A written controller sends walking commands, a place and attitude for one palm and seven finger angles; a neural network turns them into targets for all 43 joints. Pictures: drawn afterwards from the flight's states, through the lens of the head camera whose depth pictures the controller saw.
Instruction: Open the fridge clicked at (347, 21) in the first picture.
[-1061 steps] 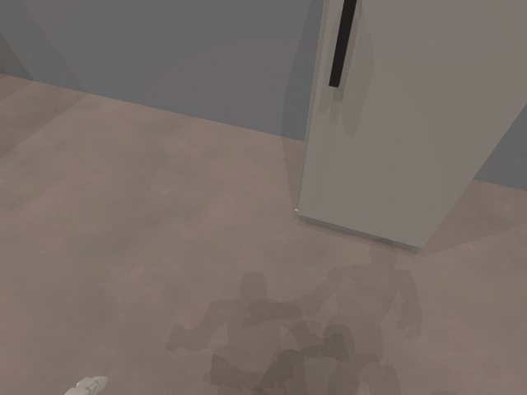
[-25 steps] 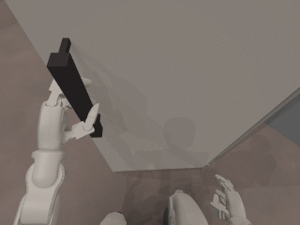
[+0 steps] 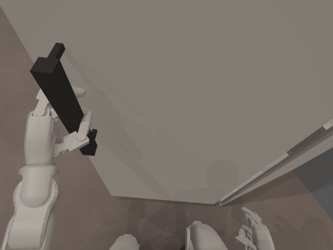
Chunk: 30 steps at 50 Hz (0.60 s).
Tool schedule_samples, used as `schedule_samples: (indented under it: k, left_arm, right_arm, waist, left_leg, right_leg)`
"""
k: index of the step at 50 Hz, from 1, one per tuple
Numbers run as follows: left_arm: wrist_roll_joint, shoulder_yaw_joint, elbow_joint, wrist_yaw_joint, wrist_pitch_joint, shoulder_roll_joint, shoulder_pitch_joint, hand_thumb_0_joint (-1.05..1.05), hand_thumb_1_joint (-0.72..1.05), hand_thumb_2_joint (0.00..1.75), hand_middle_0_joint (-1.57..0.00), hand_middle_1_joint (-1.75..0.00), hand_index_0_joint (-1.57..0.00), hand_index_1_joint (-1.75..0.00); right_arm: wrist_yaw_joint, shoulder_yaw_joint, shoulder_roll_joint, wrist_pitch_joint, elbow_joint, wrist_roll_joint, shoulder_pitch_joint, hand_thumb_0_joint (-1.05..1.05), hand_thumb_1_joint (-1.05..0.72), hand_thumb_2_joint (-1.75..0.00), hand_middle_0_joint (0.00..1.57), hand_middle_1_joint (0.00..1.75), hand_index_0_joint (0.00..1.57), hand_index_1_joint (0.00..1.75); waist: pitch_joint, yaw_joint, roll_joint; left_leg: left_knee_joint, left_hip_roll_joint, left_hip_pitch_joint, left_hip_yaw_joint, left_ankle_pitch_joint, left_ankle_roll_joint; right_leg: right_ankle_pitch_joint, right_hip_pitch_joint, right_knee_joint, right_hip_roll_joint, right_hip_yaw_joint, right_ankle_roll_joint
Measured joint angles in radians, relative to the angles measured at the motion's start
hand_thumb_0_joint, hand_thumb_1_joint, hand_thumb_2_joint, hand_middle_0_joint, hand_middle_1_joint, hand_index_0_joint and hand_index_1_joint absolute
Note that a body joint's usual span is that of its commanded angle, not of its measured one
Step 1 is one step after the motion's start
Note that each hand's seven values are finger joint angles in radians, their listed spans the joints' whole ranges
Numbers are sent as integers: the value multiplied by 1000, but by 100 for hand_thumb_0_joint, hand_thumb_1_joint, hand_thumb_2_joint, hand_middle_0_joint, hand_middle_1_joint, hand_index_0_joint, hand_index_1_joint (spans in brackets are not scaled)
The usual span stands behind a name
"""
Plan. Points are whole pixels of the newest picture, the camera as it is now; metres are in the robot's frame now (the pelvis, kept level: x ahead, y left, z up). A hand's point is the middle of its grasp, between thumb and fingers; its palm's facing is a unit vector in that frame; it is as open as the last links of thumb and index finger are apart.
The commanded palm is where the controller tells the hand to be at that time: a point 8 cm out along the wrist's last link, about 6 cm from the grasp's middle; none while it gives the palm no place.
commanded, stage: walk backward, drawing the door open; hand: left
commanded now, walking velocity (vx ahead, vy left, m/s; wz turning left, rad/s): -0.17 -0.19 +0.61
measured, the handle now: (77, 110) +0.34 +0.21 +0.14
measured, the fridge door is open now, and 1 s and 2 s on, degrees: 63 66 66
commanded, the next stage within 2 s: stop walking and hold the door back in 0.12 s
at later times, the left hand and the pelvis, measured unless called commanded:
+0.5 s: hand (80, 169) +0.23 +0.17 +0.14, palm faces +0.51 -0.84 -0.20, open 6.2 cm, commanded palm +0.20 +0.22 +0.13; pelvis -0.05 -0.12 -0.01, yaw +16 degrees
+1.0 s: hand (83, 140) +0.28 +0.18 +0.14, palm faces +0.47 -0.86 -0.21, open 5.9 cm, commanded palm +0.22 +0.22 +0.13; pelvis -0.10 -0.13 -0.01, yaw +15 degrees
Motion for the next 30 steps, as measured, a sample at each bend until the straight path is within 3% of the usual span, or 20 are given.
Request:
schedule_samples:
  k: [4,6,7,9,12,15,18,19,20,21,23,26,30]
  left_arm:
    - [-25,18,33,11,9,8,27,-3,58,82,-46,-140,-23,-137]
    - [-41,49,46,17,21,33,37,-5,58,82,-46,-140,-22,-136]
    - [-50,77,43,19,30,51,43,-6,57,82,-46,-140,-22,-135]
    - [-49,111,60,26,25,22,43,-7,56,81,-46,-140,-24,-134]
    - [-50,116,65,27,31,7,65,-7,55,80,-46,-140,-27,-134]
    - [-49,91,108,19,-11,15,48,-7,55,79,-46,-140,-30,-136]
    - [-38,43,183,9,-41,21,-31,-8,55,79,-46,-140,-34,-137]
    - [-36,27,209,9,-46,21,-65,-9,55,79,-46,-140,-36,-138]
    - [-35,12,238,11,-51,23,-106,-9,55,80,-47,-141,-37,-138]
    - [-33,1,272,14,-55,25,-148,-9,55,80,-47,-141,-38,-139]
    - [-29,-20,357,27,-55,15,-228,-8,55,80,-47,-142,-40,-139]
    - [-22,-39,511,35,-43,10,-333,-9,56,79,-47,-142,-40,-140]
    - [-29,-54,720,28,-8,17,-479,-11,57,75,-47,-142,-42,-140]
  right_arm:
    - [5,13,3,-11,-17,10,20,2,-90,-90,21,30,20,30]
    - [5,20,8,-14,-28,17,24,2,-90,-90,21,30,20,30]
    - [7,25,12,-14,-32,21,19,2,-90,-90,21,30,20,30]
    - [1,17,-18,-11,-7,24,-29,2,-90,-90,21,30,21,30]
    - [-5,-5,-49,6,9,24,-56,2,-90,-90,21,30,20,30]
    - [-26,-11,-71,20,2,24,-48,2,-90,-90,21,30,20,30]
    - [-40,-9,-99,32,-1,21,-39,2,-90,-90,20,30,20,30]
    - [-43,-9,-108,36,-3,22,-38,2,-90,-90,20,30,20,30]
    - [-47,-11,-111,38,-3,24,-45,2,-90,-90,20,30,20,30]
    - [-50,-12,-107,42,-3,28,-55,2,-90,-90,20,30,20,30]
    - [-47,-6,-100,44,-11,35,-64,2,-90,-90,20,30,20,30]
    - [-40,16,-81,33,-11,43,-61,2,-90,-90,20,30,20,30]
    - [-33,51,-50,35,3,52,-32,1,-90,-90,20,30,20,30]
  waist:
    - [-33,23,62]
    - [-59,29,61]
    - [-77,33,35]
    - [-64,21,68]
    - [-58,1,57]
    - [-70,-4,18]
    - [-97,4,-2]
    - [-105,10,-3]
    - [-104,16,-14]
    - [-92,25,-31]
    - [-75,36,-23]
    - [-77,28,22]
    - [-95,44,58]
  left_leg:
    - [-57,49,-10,-80,42,-45]
    - [-14,44,-41,-107,19,-48]
    - [52,24,-77,-103,-47,-33]
    - [318,0,-165,-107,-220,-4]
    - [547,-57,-217,6,-313,3]
    - [449,-84,-167,120,-302,5]
    - [202,-102,-64,161,-190,16]
    - [106,-105,-18,165,-127,21]
    - [52,-113,6,169,-73,48]
    - [53,-124,7,174,-53,77]
    - [62,-121,4,164,-42,106]
    - [24,-104,4,120,0,104]
    - [4,-87,-10,96,34,89]
  right_leg:
    - [-10,129,-296,-5,19,0]
    - [63,228,-481,-22,19,-1]
    - [151,251,-546,-46,27,-16]
    - [154,222,-470,-36,0,-12]
    - [99,234,-447,-69,-36,-12]
    - [97,240,-453,-107,-73,-15]
    - [87,218,-424,-127,-116,-14]
    - [78,204,-399,-128,-125,-13]
    - [66,187,-366,-136,-126,-12]
    - [44,171,-319,-139,-102,-11]
    - [-82,133,-185,-99,-47,-14]
    - [-105,105,-75,-48,-23,-14]
    - [-56,173,-232,-26,-28,-15]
